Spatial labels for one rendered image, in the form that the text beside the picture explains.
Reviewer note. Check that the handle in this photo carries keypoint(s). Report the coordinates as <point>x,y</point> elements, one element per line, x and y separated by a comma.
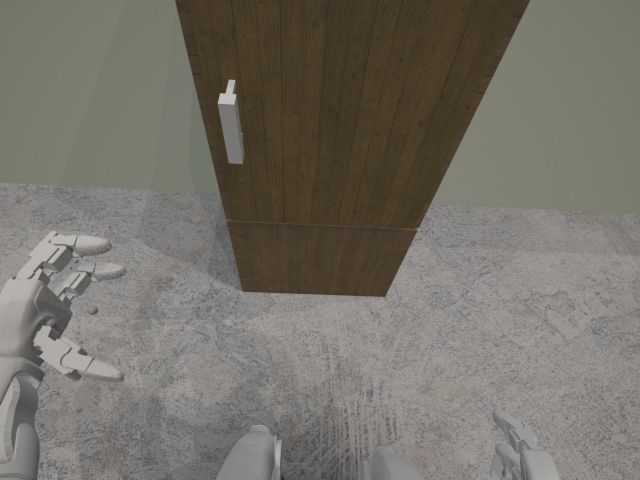
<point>230,121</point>

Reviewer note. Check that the robot left hand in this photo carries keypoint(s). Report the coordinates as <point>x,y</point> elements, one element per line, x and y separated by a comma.
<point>26,304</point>

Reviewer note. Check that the right robot thigh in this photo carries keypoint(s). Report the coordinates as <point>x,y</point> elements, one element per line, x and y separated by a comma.
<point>383,466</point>

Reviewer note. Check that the robot left forearm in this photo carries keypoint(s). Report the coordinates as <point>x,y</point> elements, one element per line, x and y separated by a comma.
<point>20,379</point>

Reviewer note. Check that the robot right shin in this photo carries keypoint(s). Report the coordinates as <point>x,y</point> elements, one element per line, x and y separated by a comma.
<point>383,450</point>

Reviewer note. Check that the cupboard door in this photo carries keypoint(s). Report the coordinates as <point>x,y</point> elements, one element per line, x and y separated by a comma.
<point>348,108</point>

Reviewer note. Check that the robot right hand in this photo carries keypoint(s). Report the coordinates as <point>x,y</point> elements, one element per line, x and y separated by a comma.
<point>532,464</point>

